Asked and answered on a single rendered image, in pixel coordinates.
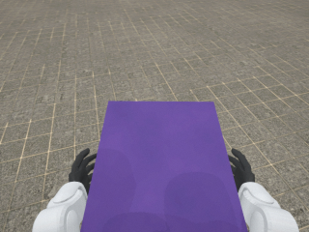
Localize left robot forearm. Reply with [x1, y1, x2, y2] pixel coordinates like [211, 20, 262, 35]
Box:
[32, 182, 88, 232]

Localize right robot forearm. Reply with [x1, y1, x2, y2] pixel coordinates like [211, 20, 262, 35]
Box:
[238, 182, 299, 232]

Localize left robot hand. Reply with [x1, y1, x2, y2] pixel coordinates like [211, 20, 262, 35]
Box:
[69, 148, 97, 196]

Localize carton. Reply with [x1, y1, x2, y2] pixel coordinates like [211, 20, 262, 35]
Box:
[80, 101, 248, 232]

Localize right robot hand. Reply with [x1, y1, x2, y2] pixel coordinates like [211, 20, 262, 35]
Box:
[228, 148, 255, 192]

